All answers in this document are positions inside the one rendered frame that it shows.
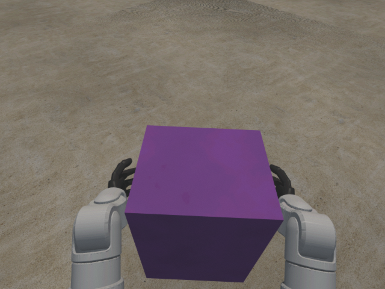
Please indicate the carton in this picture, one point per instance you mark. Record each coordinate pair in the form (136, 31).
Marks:
(203, 205)

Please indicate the left robot hand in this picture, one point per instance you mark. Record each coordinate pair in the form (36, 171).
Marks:
(119, 175)

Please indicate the left robot forearm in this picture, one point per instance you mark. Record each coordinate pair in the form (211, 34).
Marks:
(97, 242)

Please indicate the right robot hand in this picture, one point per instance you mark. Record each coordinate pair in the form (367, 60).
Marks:
(283, 183)

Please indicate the right robot forearm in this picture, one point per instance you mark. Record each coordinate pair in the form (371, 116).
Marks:
(310, 246)

